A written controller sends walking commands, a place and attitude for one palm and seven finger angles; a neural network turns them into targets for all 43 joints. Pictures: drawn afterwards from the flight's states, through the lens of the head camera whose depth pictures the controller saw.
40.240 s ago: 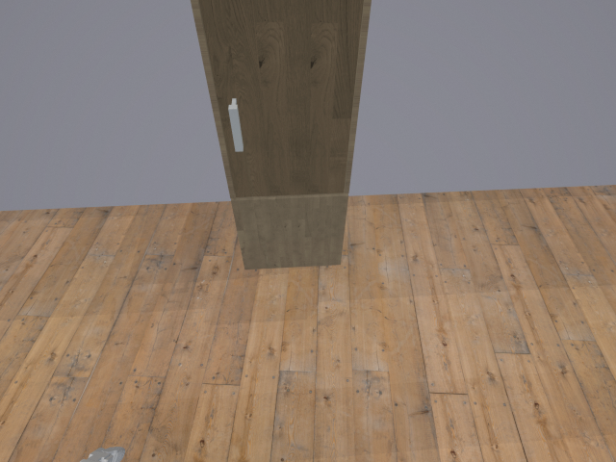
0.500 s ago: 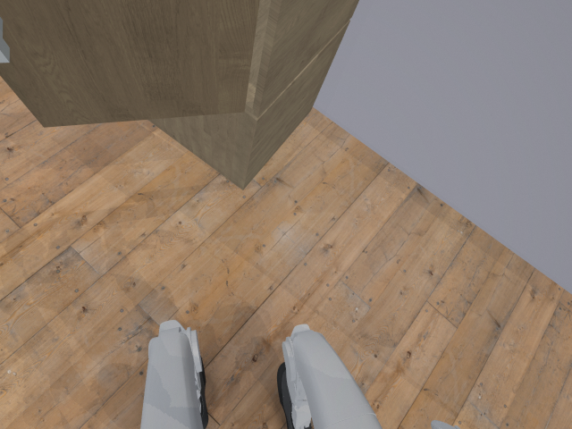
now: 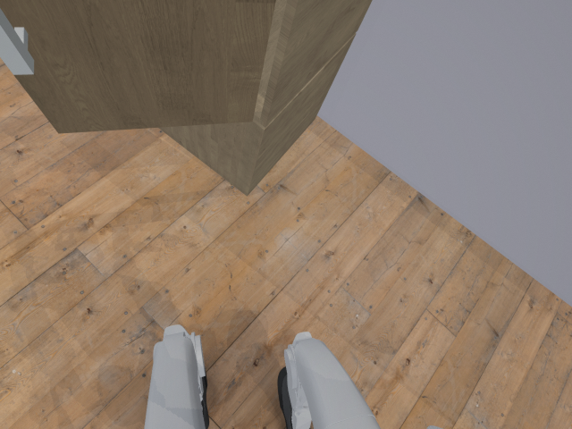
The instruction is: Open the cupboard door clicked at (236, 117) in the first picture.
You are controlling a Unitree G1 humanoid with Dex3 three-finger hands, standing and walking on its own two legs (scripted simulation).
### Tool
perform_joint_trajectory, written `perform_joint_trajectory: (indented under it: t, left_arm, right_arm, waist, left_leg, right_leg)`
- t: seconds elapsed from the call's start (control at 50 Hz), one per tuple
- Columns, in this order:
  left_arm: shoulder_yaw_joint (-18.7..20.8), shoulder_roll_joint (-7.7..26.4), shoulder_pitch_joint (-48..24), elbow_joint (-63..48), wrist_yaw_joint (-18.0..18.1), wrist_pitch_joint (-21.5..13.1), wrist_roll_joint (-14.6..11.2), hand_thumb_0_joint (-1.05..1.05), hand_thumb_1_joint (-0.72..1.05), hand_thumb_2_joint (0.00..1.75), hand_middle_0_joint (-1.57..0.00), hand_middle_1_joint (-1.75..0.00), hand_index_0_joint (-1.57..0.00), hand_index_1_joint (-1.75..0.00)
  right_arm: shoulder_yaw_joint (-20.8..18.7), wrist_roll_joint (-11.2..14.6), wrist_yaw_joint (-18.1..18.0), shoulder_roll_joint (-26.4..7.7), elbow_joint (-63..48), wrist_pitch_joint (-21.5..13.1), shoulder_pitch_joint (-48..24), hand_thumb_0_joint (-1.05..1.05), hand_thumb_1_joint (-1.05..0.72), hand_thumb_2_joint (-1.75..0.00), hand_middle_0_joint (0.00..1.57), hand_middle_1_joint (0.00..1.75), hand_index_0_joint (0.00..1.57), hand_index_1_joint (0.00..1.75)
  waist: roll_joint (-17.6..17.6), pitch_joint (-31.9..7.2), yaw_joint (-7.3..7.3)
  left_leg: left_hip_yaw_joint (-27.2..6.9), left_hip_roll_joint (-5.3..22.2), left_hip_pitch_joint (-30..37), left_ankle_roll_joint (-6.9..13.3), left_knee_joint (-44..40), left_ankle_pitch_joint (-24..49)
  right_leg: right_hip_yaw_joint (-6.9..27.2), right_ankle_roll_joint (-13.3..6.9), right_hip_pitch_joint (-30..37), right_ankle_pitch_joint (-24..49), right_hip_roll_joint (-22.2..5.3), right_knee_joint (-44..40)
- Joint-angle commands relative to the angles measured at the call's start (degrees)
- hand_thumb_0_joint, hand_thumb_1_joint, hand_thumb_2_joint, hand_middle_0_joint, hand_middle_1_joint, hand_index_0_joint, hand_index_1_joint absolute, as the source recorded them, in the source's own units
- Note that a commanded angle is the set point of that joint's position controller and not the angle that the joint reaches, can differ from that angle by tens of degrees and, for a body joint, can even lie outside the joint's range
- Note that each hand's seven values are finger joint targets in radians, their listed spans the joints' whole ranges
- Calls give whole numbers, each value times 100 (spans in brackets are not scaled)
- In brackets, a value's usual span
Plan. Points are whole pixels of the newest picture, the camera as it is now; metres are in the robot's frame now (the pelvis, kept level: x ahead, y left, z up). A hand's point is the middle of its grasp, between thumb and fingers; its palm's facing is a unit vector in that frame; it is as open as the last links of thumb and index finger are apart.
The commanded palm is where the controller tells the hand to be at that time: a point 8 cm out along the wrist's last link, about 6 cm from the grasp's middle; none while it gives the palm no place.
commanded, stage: move the hooked fingers beside the handle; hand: left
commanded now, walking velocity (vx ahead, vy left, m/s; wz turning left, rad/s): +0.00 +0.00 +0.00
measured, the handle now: out of the picture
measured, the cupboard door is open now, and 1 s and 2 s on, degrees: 48 48 47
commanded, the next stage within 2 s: slide the fingers in behind the handle in 0.20 s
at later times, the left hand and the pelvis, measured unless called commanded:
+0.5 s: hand out of the picture +0.53 +0.32 +0.08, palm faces +0.14 -0.99 -0.02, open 14.0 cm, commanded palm +0.52 +0.33 +0.07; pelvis +0.00 -0.01 -0.01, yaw +0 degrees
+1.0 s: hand out of the picture +0.53 +0.30 +0.08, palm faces +0.14 -0.99 -0.01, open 14.0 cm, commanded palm +0.53 +0.31 +0.07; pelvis +0.00 -0.01 +0.00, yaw +1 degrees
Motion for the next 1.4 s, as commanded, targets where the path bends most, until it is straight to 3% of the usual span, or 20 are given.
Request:
perform_joint_trajectory:
  t: [0.0, 0.04, 0.1, 0.16, 0.2, 0.24, 0.26, 0.28, 0.38, 0.42, 0.44, 0.48, 0.62, 0.8, 0.88, 1.04, 1.12, 1.18, 1.22, 1.38]
  left_arm:
    - [298, 1893, -2041, -1214, 62, -489, -150, 0, -50, 30, -30, -120, -30, -120]
    - [372, 1916, -1925, -1244, 25, -552, -185, 0, -50, 30, -30, -120, -30, -120]
    - [234, 1820, -1978, -1121, -13, -506, -185, 0, -50, 30, -30, -120, -30, -120]
    - [198, 1775, -2131, -1317, -28, -535, -194, 0, -50, 30, -30, -120, -30, -120]
    - [313, 1913, -2099, -1234, -25, -512, -214, 0, -50, 30, -30, -120, -30, -120]
    - [262, 1813, -2182, -1347, -19, -538, -203, 0, -50, 30, -30, -120, -30, -120]
    - [145, 1723, -2248, -1258, -10, -513, -187, 0, -50, 30, -30, -120, -30, -120]
    - [260, 1903, -2299, -1254, 12, -514, -175, 0, -50, 30, -30, -120, -30, -120]
    - [117, 1714, -2263, -1225, 23, -431, -190, 0, -50, 30, -30, -120, -30, -120]
    - [182, 1776, -2199, -1261, 41, -393, -208, 0, -50, 30, -30, -120, -30, -120]
    - [346, 1931, -2169, -1395, 61, -445, -205, 0, -50, 30, -30, -120, -30, -120]
    - [195, 1682, -2079, -1330, 93, -419, -196, 0, -50, 30, -30, -120, -30, -120]
    - [188, 1673, -2078, -1290, 215, -439, -186, 0, -50, 30, -30, -120, -30, -120]
    - [-185, 1011, -2281, -1502, 336, -519, -239, 0, -50, 30, -30, -120, -30, -120]
    - [-87, 1057, -2191, -1481, 435, -499, -241, 0, -50, 30, -30, -120, -30, -120]
    - [-254, 732, -2331, -1660, 627, -670, -219, 0, -50, 30, -30, -120, -30, -120]
    - [-261, 659, -2120, -1403, 675, -633, -231, 0, -50, 30, -30, -120, -30, -120]
    - [-265, 663, -2262, -1569, 754, -716, -187, 0, -50, 30, -30, -120, -30, -120]
    - [-445, 352, -2179, -1560, 783, -729, -199, 0, -50, 30, -30, -120, -30, -120]
    - [-491, 148, -2281, -1479, 996, -776, -182, 0, -50, 30, -30, -120, -30, -120]
  right_arm:
    - [-459, 7, -105, -1304, -116, -43, 1142, 0, -90, -90, 20, 30, 20, 30]
    - [-460, 10, -80, -1289, -131, -49, 1118, 0, -90, -90, 20, 30, 20, 30]
    - [-455, 34, -91, -1308, -120, -12, 1086, 0, -90, -90, 20, 30, 20, 30]
    - [-481, 36, -99, -1319, -112, -18, 1079, 0, -90, -90, 20, 30, 20, 30]
    - [-468, 40, -119, -1325, -96, -13, 1090, 0, -90, -90, 20, 30, 20, 30]
    - [-474, 28, -100, -1295, -86, -29, 1102, 0, -90, -90, 20, 30, 20, 30]
    - [-469, 37, -107, -1306, -52, -26, 1074, 0, -90, -90, 20, 30, 20, 30]
    - [-454, 27, -123, -1311, -45, -19, 1101, 0, -90, -90, 20, 30, 20, 30]
    - [-450, 34, -120, -1287, -36, -38, 1095, 0, -90, -90, 20, 30, 20, 30]
    - [-446, 41, -115, -1274, -54, -47, 1104, 0, -90, -90, 20, 30, 20, 30]
    - [-450, 23, -109, -1279, -48, -51, 1132, 0, -90, -90, 20, 30, 20, 30]
    - [-468, 37, -83, -1250, -59, -52, 1083, 0, -90, -90, 20, 30, 20, 30]
    - [-460, 49, -77, -1235, -35, -88, 1075, 0, -90, -90, 20, 30, 20, 30]
    - [-549, 12, -41, -1217, 85, -121, 1156, 0, -90, -90, 20, 30, 20, 30]
    - [-551, -1, -38, -1219, 86, -111, 1182, 0, -90, -90, 20, 30, 20, 30]
    - [-580, -33, 23, -1165, 149, -139, 1168, 0, -90, -90, 20, 30, 20, 30]
    - [-578, -14, 23, -1167, 132, -133, 1156, 0, -90, -90, 20, 30, 20, 30]
    - [-593, -40, 41, -1160, 145, -137, 1160, 0, -90, -90, 20, 30, 20, 30]
    - [-605, -37, 71, -1124, 143, -136, 1146, 0, -90, -90, 20, 30, 20, 30]
    - [-624, -73, 91, -1104, 174, -124, 1174, 0, -90, -90, 20, 30, 20, 30]
  waist:
    - [1656, -3195, 84]
    - [1800, -3291, 168]
    - [1658, -3098, 75]
    - [1804, -3303, 89]
    - [1623, -3296, 83]
    - [1844, -3401, 112]
    - [1738, -3281, 23]
    - [1692, -3271, 40]
    - [1692, -3325, 29]
    - [1601, -3380, 55]
    - [1738, -3526, 152]
    - [1678, -3438, 124]
    - [1531, -3221, 108]
    - [1661, -3361, 16]
    - [1604, -3374, 60]
    - [1688, -3349, 20]
    - [1440, -3178, 5]
    - [1626, -3318, 43]
    - [1609, -3264, 18]
    - [1472, -3208, -20]
  left_leg:
    - [-308, -82, 4408, 110, -612, 2107]
    - [-293, -85, 4444, 96, -571, 2237]
    - [-281, -79, 4325, 111, -586, 2044]
    - [-337, -74, 4526, 91, -576, 2095]
    - [-297, -79, 4350, 121, -531, 2029]
    - [-330, -86, 4492, 107, -511, 2111]
    - [-328, -73, 4442, 113, -506, 2013]
    - [-322, -68, 4362, 124, -495, 1962]
    - [-291, -81, 4296, 139, -464, 1994]
    - [-228, -93, 4162, 166, -443, 1995]
    - [-262, -91, 4282, 145, -443, 2132]
    - [-253, -87, 4289, 131, -476, 2070]
    - [-163, -103, 3947, 154, -501, 1810]
    - [-319, -95, 4490, 109, -612, 1943]
    - [-289, -105, 4472, 105, -642, 2046]
    - [-307, -119, 4599, 86, -700, 2013]
    - [-238, -131, 4363, 109, -726, 1903]
    - [-256, -134, 4504, 84, -717, 1971]
    - [-258, -142, 4570, 74, -748, 1980]
    - [-267, -156, 4468, 81, -770, 1899]
  right_leg:
    - [-157, -334, -208, 1564, 100, -865]
    - [-147, -355, -199, 1625, 108, -797]
    - [-149, -317, -244, 1540, 103, -847]
    - [-156, -333, -351, 1527, 86, -793]
    - [-128, -315, -242, 1528, 92, -814]
    - [-133, -340, -358, 1530, 91, -756]
    - [-130, -322, -430, 1489, 85, -796]
    - [-132, -314, -346, 1464, 84, -789]
    - [-118, -312, -279, 1525, 85, -794]
    - [-80, -295, -59, 1607, 96, -835]
    - [-89, -327, -65, 1644, 99, -759]
    - [-101, -311, -106, 1601, 103, -809]
    - [-51, -293, 87, 1527, 102, -868]
    - [-121, -323, -226, 1510, 77, -880]
    - [-107, -323, -102, 1592, 60, -901]
    - [-111, -347, -129, 1574, 62, -918]
    - [-90, -323, 36, 1575, 66, -1000]
    - [-84, -333, -31, 1585, 48, -956]
    - [-100, -337, -33, 1592, 61, -988]
    - [-99, -328, -39, 1550, 40, -976]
